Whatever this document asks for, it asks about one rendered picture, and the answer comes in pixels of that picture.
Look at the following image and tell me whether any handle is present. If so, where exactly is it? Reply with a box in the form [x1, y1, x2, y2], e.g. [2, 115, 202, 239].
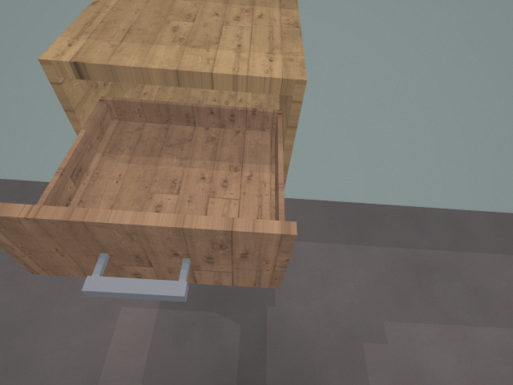
[82, 253, 191, 302]

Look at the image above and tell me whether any drawer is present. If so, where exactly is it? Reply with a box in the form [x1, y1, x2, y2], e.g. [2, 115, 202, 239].
[0, 96, 297, 289]

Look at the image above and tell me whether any cabinet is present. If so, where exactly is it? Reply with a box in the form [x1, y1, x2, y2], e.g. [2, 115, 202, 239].
[38, 0, 307, 190]

